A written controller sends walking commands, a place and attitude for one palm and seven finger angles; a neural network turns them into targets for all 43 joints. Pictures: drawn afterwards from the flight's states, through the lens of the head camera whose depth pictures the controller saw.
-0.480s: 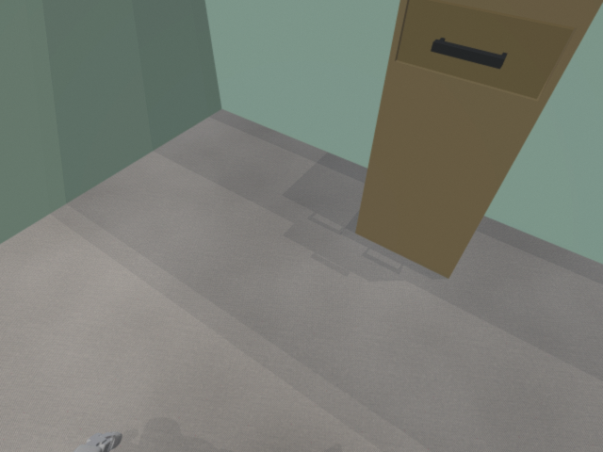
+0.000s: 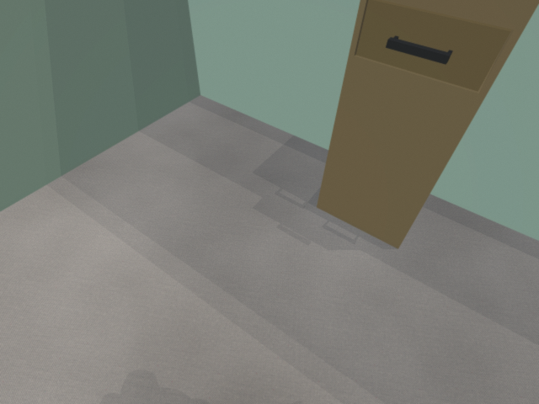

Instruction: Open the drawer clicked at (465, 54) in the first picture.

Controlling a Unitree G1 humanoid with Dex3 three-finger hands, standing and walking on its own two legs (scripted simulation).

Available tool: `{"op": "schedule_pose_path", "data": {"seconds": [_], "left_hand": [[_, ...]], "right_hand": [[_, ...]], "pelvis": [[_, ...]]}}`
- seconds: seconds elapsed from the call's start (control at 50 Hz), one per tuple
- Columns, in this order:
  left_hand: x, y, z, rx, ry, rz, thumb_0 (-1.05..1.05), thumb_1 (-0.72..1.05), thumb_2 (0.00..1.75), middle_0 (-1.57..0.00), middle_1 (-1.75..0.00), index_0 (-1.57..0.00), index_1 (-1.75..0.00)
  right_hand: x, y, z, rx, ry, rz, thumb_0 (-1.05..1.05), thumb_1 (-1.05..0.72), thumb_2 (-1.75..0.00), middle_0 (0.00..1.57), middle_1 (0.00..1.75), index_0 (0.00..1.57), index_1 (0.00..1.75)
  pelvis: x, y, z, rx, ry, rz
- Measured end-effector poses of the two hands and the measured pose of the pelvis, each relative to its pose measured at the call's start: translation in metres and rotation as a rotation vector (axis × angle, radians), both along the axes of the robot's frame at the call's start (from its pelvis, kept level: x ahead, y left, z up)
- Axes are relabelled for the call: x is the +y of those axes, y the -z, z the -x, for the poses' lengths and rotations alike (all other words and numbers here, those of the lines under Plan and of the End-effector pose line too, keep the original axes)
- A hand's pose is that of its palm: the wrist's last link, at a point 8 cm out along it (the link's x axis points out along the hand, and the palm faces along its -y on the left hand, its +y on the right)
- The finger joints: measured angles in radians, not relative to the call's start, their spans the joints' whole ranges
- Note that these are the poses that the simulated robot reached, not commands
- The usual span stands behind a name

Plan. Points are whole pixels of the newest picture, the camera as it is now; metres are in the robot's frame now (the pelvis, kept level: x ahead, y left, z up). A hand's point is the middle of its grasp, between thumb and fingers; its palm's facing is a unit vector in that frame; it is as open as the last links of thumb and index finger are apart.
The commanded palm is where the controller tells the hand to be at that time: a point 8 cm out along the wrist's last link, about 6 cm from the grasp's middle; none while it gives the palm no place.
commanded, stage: stand and wait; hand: left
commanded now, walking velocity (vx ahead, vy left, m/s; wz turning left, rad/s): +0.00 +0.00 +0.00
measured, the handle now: (419, 48) +1.03 -0.37 +0.10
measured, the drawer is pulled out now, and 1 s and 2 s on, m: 0.00 0.00 0.00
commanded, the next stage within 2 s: look at it before walking up in 0.34 s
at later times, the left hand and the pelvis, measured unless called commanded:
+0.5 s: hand out of the picture +0.07 +0.24 -0.15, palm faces -0.03 -0.94 -0.34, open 7.4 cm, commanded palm none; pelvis -0.01 +0.00 +0.00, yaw +0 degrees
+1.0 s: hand out of the picture +0.07 +0.24 -0.15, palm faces -0.04 -0.94 -0.34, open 7.4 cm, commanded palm none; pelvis +0.00 -0.01 +0.00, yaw +0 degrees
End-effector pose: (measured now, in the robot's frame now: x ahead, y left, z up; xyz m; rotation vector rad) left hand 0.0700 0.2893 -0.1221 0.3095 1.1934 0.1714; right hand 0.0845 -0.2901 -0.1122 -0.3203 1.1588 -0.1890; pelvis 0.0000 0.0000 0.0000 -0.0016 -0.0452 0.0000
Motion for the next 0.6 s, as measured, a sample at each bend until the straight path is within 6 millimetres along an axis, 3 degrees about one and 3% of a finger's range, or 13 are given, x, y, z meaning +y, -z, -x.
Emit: {"op": "schedule_pose_path", "data": {"seconds": [0.24,0.6], "left_hand": [[0.004,-0.003,0.014,0.024,-0.008,-0.016,0.0,0.9,0.9,-0.2,-0.3,-0.21,-0.3],[-0.004,-0.005,0.01,0.011,0.0,-0.01,0.0,0.9,0.9,-0.2,-0.3,-0.21,-0.3]], "right_hand": [[-0.004,0.004,0.027,0.054,0.024,-0.006,0.0,-0.9,-0.89,0.2,0.3,0.2,0.3],[-0.006,0.005,0.027,0.051,0.022,-0.014,0.0,-0.9,-0.89,0.2,0.3,0.21,0.3]], "pelvis": [[-0.001,-0.002,0.008,-0.005,0.0,-0.001],[-0.005,-0.003,0.01,0.0,0.0,-0.003]]}}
